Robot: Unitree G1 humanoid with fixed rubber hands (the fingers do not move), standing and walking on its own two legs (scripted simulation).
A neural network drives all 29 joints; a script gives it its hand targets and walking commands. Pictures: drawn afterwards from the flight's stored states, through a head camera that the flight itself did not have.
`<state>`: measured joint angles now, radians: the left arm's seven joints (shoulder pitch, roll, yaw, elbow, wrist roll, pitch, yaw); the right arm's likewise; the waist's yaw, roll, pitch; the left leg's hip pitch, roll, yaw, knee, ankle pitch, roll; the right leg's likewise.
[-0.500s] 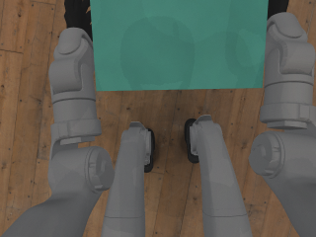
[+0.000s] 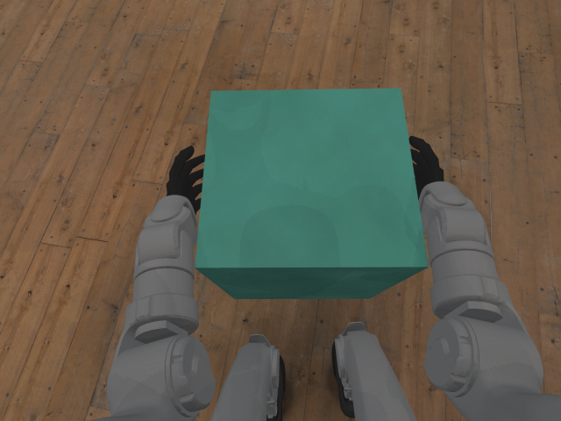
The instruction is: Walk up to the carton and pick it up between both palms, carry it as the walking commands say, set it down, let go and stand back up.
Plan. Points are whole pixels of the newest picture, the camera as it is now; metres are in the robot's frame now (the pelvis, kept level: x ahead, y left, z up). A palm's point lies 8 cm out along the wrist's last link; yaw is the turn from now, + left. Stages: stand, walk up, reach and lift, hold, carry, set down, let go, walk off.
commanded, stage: reach and lift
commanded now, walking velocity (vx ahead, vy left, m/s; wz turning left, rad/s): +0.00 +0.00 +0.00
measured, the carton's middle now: (303, 211) +0.43 -0.02 -0.09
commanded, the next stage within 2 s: none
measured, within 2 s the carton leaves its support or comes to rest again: neither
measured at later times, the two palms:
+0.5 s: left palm (167, 200) +0.41 +0.16 +0.03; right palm (443, 182) +0.41 -0.19 +0.02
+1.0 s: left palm (130, 191) +0.38 +0.16 +0.11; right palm (472, 170) +0.38 -0.19 +0.10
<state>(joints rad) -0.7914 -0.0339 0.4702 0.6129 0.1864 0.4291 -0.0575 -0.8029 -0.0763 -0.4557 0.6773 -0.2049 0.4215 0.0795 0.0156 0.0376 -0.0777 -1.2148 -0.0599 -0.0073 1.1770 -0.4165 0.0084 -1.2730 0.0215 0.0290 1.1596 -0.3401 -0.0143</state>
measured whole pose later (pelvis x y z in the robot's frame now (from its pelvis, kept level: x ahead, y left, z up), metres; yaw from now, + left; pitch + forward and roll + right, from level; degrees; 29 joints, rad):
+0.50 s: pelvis +0.05 +0.00 +0.07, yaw -1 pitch +21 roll +1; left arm -0.45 -0.10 0.36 0.40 0.18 0.37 -0.08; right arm -0.48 -0.01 -0.38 0.48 -0.16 0.37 0.11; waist 0.02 0.01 -0.05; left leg -0.82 -0.04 -0.01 0.79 -0.33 0.01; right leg -0.88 0.03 0.04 0.77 -0.26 -0.01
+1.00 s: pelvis +0.05 +0.00 +0.11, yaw -2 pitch +7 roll +1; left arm -0.38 -0.10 0.32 0.39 0.20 0.48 -0.09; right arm -0.40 0.02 -0.38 0.44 -0.21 0.48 0.12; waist 0.03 0.01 -0.02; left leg -0.42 -0.04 -0.01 0.55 -0.26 0.02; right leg -0.49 0.03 0.05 0.55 -0.19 -0.01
